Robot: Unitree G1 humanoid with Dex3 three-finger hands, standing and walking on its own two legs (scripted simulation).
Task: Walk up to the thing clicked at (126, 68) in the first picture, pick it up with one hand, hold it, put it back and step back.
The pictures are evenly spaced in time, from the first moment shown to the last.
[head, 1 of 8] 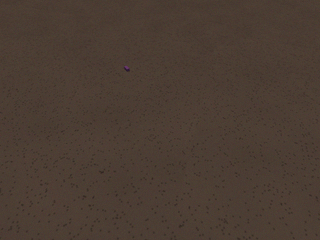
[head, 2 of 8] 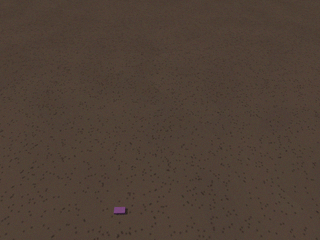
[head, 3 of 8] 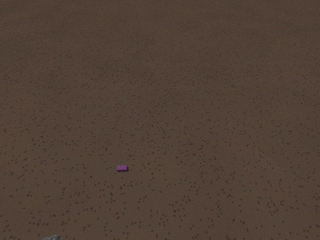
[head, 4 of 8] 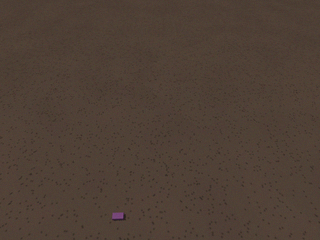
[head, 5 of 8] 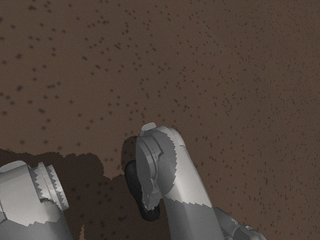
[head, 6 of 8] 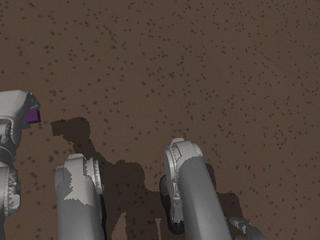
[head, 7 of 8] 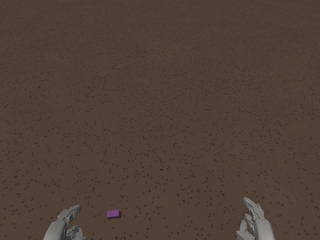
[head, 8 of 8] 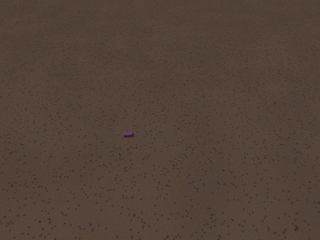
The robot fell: no
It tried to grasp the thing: yes
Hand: left
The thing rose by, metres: 0.69
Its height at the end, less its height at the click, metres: +0.00
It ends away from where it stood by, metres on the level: 0.00
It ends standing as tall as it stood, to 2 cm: yes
